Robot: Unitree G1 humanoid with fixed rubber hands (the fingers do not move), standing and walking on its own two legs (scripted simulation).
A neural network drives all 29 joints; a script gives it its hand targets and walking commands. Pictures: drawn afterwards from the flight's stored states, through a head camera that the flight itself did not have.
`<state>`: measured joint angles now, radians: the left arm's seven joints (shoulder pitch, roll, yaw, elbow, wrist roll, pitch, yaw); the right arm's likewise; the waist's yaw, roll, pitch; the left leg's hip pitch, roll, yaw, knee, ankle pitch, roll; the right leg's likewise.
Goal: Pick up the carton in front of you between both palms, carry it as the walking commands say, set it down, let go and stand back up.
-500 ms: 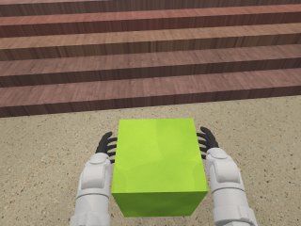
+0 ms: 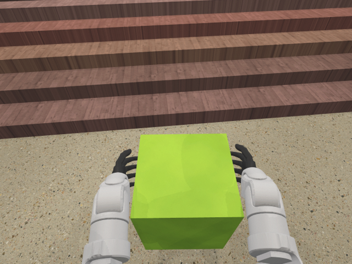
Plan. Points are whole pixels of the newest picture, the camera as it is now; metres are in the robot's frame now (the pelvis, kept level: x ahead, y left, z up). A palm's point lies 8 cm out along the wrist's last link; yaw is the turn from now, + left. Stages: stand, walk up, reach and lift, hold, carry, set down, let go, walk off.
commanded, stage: hold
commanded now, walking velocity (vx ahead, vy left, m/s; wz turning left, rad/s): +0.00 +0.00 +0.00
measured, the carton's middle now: (183, 194) +0.29 +0.00 -0.03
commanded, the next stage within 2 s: carry in 0.44 s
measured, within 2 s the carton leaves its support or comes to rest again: neither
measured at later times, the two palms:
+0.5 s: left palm (121, 177) +0.30 +0.14 +0.05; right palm (248, 172) +0.30 -0.15 +0.05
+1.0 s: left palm (133, 126) +0.45 +0.13 +0.08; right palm (242, 125) +0.44 -0.17 +0.08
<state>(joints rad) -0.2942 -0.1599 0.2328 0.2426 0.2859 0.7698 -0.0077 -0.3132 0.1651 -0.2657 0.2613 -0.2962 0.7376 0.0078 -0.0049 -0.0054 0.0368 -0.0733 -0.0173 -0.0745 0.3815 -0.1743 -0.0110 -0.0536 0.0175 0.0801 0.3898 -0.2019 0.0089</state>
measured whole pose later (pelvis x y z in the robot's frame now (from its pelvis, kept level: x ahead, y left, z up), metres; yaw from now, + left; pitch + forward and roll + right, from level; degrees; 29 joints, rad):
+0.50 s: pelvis +0.01 +0.00 +0.00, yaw -1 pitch -4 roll +0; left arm -0.23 -0.14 0.18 0.18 0.25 0.79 0.00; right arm -0.25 0.15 -0.20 0.20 -0.27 0.77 -0.01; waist 0.00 0.00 -0.05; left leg -0.15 -0.02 -0.06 0.43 -0.24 -0.01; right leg -0.14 0.02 0.09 0.46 -0.28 0.01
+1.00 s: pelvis +0.18 -0.01 -0.01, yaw -4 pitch +5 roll +1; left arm -0.11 -0.13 0.12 -0.34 0.09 1.22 0.09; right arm -0.14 0.13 -0.08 -0.29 -0.11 1.18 -0.09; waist 0.00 -0.01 -0.15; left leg -0.29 0.02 0.22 0.45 -0.26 0.05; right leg -0.41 -0.06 -0.07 0.98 -0.46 -0.02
